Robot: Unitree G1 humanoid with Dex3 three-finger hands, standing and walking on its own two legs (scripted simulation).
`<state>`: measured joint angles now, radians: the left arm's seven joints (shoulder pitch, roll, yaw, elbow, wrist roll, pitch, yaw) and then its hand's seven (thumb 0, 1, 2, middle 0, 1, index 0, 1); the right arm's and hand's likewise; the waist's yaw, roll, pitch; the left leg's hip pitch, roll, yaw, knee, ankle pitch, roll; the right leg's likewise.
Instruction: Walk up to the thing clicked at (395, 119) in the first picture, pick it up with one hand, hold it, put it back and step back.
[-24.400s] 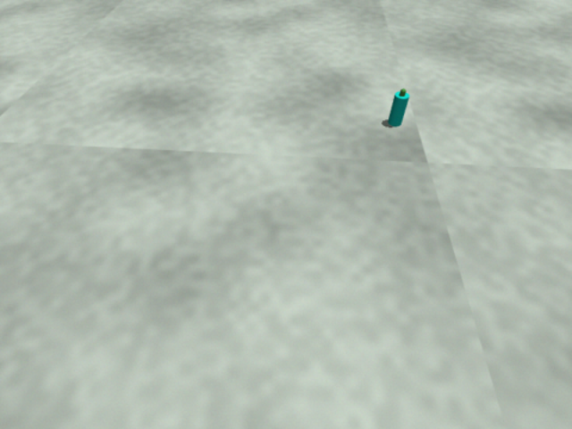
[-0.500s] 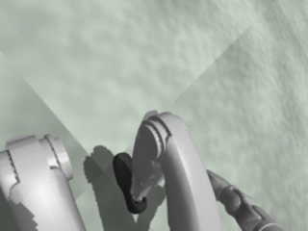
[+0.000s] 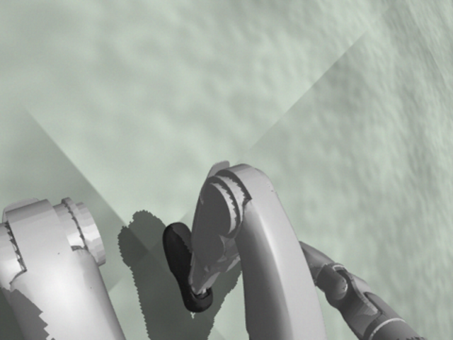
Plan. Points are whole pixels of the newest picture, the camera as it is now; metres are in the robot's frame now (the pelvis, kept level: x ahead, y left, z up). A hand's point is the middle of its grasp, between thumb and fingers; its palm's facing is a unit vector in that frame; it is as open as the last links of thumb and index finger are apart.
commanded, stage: close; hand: left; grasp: from the side
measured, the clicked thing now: out of the picture +0.44 +0.29 -0.18
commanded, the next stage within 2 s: settle in 0.30 s
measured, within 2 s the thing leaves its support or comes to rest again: leaves its support in 0.72 s
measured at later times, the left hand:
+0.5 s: hand out of the picture +0.43 +0.30 -0.18, palm faces +0.39 -0.92 +0.02, open 10.7 cm
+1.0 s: hand out of the picture +0.39 +0.33 -0.09, palm faces +0.34 -0.94 -0.04, open 11.1 cm
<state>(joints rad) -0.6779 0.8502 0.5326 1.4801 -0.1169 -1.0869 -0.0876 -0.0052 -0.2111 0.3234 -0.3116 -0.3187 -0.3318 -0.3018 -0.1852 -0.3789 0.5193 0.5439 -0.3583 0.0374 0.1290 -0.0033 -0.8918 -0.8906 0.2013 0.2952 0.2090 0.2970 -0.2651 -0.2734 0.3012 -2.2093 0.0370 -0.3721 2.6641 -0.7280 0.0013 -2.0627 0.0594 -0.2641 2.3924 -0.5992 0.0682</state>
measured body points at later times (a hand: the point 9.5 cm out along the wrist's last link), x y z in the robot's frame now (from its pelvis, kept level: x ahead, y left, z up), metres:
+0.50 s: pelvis +0.00 +0.00 +0.00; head +0.23 +0.19 +0.33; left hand +0.40 +0.34 -0.17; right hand +0.17 -0.25 -0.03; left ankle +0.08 +0.12 -0.25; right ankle +0.14 -0.12 -0.25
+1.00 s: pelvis +0.00 -0.01 +0.02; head +0.20 +0.17 +0.39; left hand +0.37 +0.38 -0.09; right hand +0.21 -0.24 -0.03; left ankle +0.08 +0.12 -0.25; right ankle +0.14 -0.12 -0.25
